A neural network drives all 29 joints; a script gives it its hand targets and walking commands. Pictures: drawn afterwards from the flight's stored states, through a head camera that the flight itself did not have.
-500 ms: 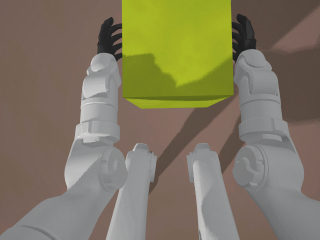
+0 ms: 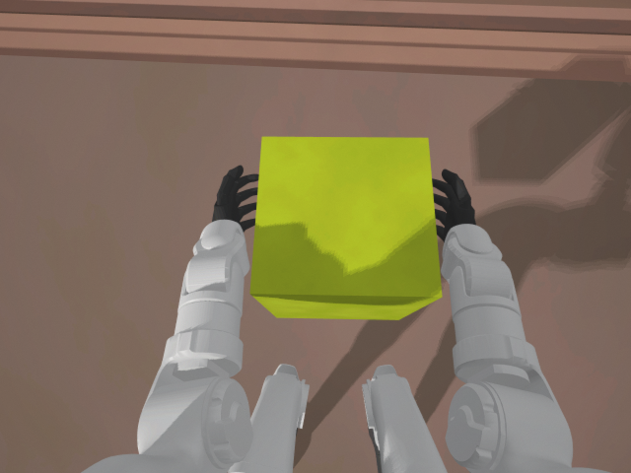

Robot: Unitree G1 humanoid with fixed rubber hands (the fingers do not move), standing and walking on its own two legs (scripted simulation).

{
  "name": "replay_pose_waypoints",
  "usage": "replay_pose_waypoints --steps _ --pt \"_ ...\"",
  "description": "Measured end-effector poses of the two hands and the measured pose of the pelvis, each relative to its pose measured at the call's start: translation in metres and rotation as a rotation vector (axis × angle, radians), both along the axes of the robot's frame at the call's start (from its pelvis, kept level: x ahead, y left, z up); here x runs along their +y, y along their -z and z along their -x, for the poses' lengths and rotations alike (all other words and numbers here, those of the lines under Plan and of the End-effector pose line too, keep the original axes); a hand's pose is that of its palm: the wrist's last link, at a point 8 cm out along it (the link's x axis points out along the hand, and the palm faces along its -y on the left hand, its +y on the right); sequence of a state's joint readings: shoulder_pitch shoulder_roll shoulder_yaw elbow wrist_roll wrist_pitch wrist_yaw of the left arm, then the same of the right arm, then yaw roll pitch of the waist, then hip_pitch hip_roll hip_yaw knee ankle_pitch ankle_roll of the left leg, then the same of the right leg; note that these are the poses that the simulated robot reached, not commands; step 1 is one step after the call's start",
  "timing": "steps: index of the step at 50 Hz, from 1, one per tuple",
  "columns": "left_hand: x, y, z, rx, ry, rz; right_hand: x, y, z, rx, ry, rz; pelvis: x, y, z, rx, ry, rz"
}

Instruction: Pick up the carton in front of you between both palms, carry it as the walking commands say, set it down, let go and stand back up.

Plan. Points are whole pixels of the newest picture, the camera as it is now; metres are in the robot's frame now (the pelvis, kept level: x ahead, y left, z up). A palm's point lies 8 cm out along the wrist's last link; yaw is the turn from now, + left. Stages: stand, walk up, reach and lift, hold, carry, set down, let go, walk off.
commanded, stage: reach and lift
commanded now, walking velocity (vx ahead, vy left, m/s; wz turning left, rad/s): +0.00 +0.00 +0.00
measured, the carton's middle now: (340, 241) +0.42 -0.01 -0.10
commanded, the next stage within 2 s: hold in 1.66 s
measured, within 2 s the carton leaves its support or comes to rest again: neither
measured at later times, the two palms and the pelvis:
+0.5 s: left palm (177, 216) +0.36 +0.15 +0.12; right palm (508, 221) +0.36 -0.15 +0.11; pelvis +0.05 +0.00 +0.12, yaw +0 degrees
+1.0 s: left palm (149, 223) +0.33 +0.15 +0.16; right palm (538, 235) +0.33 -0.15 +0.15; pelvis +0.04 +0.00 +0.13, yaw +0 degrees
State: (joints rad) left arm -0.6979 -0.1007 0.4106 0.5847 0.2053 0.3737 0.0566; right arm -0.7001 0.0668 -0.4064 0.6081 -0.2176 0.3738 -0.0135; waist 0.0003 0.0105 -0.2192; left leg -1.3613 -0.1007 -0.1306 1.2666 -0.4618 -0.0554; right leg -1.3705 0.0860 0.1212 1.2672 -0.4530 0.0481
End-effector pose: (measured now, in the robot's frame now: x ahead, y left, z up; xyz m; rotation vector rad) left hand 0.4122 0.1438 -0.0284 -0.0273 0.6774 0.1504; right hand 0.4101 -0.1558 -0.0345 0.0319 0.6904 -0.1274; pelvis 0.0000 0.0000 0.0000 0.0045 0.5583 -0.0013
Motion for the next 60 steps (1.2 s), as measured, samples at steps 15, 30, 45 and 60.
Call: replay_pose_waypoints --steps 15,30,45,60 --pt "0.004 -0.09 0.035 -0.002 -0.003 -0.002 0.004 -0.087 0.037 -0.001 0.006 -0.009 0.001 -0.077 -0.029 -0.219 0.008 0.002" --pt "0.01 -0.166 0.065 -0.014 0.02 -0.023 0.009 -0.17 0.064 -0.014 -0.008 0.019 0.003 -0.129 -0.053 -0.472 0.001 0.008" --pt "0.008 -0.193 0.08 0.006 0.049 -0.047 0.007 -0.194 0.083 0.007 -0.017 0.043 0.004 -0.136 -0.04 -0.617 -0.004 0.007" --pt "0.007 -0.194 0.071 -0.024 0.037 -0.04 0.007 -0.197 0.071 -0.023 -0.009 0.028 0.001 -0.135 -0.041 -0.613 0.001 0.006"
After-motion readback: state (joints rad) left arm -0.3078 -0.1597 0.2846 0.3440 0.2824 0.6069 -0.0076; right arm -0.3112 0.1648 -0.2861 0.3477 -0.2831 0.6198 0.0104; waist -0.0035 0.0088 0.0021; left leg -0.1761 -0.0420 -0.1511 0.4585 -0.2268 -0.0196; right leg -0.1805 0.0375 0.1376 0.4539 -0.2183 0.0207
